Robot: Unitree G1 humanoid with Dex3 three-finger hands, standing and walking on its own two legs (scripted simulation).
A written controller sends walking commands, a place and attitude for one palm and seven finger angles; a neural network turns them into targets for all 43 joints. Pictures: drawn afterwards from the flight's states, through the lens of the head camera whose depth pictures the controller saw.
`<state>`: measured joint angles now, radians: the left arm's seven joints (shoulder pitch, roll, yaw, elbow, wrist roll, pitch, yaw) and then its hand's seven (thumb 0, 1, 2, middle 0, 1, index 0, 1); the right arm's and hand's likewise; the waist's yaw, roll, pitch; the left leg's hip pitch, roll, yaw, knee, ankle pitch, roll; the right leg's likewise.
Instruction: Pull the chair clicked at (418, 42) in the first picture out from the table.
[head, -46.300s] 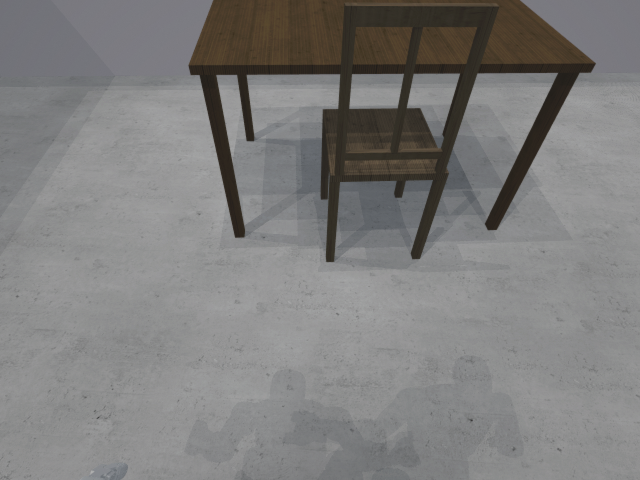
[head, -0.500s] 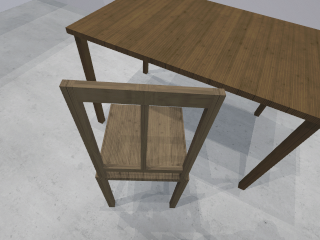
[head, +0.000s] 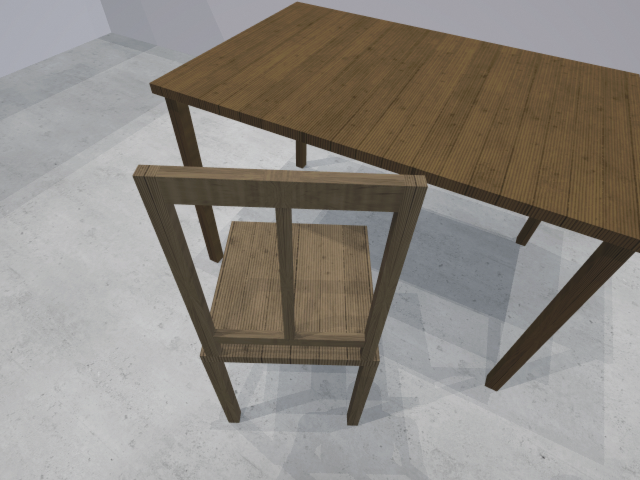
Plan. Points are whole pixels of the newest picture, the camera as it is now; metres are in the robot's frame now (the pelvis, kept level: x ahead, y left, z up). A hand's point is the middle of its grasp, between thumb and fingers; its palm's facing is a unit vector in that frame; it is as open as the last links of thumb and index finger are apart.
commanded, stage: come to a stop and stand still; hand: left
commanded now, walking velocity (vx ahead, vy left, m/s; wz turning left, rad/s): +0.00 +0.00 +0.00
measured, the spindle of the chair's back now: (287, 282) +0.43 +0.09 -0.05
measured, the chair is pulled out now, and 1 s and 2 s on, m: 0.27 0.27 0.27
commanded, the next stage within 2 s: look again from close up in 0.52 s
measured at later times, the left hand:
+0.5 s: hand out of the picture +0.05 +0.21 -0.18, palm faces +0.00 -0.98 -0.21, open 7.4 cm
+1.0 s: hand out of the picture +0.00 +0.17 -0.18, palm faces +0.01 -0.98 -0.18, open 7.4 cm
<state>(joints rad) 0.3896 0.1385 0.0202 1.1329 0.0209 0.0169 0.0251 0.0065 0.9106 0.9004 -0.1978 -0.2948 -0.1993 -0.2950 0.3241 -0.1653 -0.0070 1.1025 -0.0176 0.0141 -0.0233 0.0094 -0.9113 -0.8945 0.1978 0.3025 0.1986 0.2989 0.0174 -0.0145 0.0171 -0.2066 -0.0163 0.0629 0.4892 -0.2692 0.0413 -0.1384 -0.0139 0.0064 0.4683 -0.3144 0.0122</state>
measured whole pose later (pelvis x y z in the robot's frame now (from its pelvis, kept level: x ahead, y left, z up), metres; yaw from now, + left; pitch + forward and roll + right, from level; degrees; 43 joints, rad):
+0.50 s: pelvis +0.02 +0.03 +0.00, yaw -1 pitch +0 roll +0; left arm 0.26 0.18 0.00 1.03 0.02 0.00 0.05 0.00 0.91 0.90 -0.20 -0.29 -0.20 -0.29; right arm 0.27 -0.17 0.01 1.06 -0.02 -0.02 -0.03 0.02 -0.93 -0.89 0.20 0.30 0.20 0.30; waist 0.00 -0.02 0.02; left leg -0.21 -0.06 0.09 0.51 -0.31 0.08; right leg -0.15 -0.06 0.03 0.50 -0.36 0.05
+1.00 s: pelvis +0.01 +0.00 +0.00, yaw +0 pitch +0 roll +0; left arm 0.31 0.16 -0.02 1.08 0.02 -0.01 0.04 0.00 0.91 0.90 -0.20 -0.29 -0.20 -0.29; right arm 0.23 -0.16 0.01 1.11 -0.01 -0.02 -0.02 0.01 -0.91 -0.89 0.20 0.30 0.20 0.30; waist 0.01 -0.03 0.04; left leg -0.18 -0.03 0.07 0.44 -0.26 0.05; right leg -0.12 -0.03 0.01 0.45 -0.32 0.02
